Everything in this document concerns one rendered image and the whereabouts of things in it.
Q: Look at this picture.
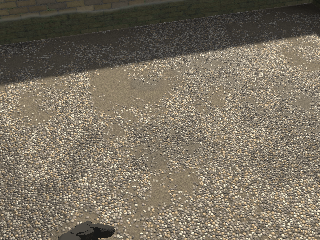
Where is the robot left hand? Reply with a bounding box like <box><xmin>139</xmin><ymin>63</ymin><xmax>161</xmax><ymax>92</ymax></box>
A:
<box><xmin>58</xmin><ymin>221</ymin><xmax>115</xmax><ymax>240</ymax></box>

